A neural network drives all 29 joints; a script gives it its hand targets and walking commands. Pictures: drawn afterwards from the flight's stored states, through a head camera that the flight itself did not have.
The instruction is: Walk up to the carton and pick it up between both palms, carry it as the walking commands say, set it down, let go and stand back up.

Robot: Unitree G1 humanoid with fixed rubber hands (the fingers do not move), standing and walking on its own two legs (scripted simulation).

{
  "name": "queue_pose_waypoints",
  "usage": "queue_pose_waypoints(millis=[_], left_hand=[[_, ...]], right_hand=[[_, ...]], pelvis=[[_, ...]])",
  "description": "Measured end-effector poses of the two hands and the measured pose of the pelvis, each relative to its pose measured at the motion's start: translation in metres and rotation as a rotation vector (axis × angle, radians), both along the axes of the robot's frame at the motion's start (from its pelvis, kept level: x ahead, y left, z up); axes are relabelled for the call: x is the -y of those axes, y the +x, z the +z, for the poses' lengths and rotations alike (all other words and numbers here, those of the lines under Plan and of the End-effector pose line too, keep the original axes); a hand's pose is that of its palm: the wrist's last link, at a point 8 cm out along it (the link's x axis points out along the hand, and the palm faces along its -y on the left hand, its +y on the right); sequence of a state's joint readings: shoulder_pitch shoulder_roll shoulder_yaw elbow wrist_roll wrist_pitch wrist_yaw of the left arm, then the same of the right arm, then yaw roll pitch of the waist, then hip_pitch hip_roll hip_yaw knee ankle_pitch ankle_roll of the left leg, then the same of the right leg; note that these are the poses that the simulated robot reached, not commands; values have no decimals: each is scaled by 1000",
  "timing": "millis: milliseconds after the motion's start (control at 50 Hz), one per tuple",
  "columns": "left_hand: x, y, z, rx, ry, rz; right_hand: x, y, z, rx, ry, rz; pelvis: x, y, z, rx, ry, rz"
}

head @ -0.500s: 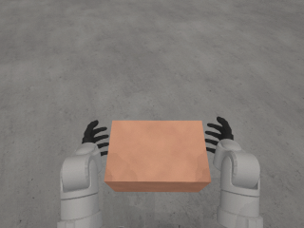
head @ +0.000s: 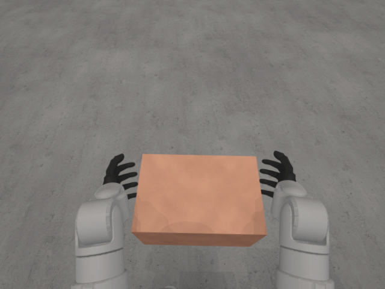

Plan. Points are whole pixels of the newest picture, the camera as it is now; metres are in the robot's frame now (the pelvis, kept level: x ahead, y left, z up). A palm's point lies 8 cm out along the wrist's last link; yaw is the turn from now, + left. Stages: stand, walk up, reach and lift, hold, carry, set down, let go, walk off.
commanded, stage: carry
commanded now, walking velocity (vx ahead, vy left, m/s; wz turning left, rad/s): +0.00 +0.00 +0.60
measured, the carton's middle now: (198, 202) +0.30 +0.00 -0.02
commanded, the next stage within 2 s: none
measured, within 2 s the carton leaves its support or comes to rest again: neither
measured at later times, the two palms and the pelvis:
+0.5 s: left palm (14, 266) +0.16 +0.30 +0.07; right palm (197, 196) +0.27 +0.00 +0.07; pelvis -0.05 +0.06 +0.00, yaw +15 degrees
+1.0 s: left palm (18, 253) +0.18 +0.29 +0.07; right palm (204, 198) +0.26 -0.02 +0.08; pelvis -0.05 +0.07 +0.00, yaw +14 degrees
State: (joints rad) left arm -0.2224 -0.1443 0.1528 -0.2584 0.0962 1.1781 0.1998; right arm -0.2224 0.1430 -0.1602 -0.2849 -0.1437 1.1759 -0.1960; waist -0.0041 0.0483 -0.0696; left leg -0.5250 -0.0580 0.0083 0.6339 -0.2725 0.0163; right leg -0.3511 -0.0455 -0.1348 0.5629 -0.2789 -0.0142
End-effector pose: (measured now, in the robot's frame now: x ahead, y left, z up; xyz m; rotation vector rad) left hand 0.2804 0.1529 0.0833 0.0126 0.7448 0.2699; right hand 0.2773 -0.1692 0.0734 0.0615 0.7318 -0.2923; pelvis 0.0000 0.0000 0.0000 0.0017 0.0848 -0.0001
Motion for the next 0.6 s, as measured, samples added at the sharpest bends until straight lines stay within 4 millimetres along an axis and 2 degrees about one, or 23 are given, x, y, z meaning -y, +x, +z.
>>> queue_pose_waypoints(millis=[80, 160, 280, 340, 400, 500, 600], left_hand=[[-10, -12, 5, -17, 2, 17], [-32, -23, 7, 4, -6, 59], [-91, -48, -7, 27, -21, 157], [-119, -71, -21, -2, -48, 235], [-136, -96, -27, -45, -63, 305], [-147, -118, -18, -29, -54, 363], [-145, -121, -2, -2, -22, 336]], right_hand=[[-10, -4, 7, -15, 12, 12], [-33, 0, 13, 6, 11, 48], [-95, 8, 7, 29, -7, 148], [-128, 7, -2, -1, -37, 226], [-150, 2, -8, -45, -48, 292], [-166, -6, -5, -31, -38, 349], [-162, -16, 4, -2, -17, 331]], pelvis=[[-3, -5, 7, 8, 33, 65], [-13, -13, 6, 17, 45, 122], [-43, -21, -10, 24, 30, 204], [-54, -29, -12, 27, 24, 219], [-59, -36, -7, 29, 10, 232], [-62, -47, -3, 27, 10, 260], [-66, -52, 0, 43, 4, 273]])
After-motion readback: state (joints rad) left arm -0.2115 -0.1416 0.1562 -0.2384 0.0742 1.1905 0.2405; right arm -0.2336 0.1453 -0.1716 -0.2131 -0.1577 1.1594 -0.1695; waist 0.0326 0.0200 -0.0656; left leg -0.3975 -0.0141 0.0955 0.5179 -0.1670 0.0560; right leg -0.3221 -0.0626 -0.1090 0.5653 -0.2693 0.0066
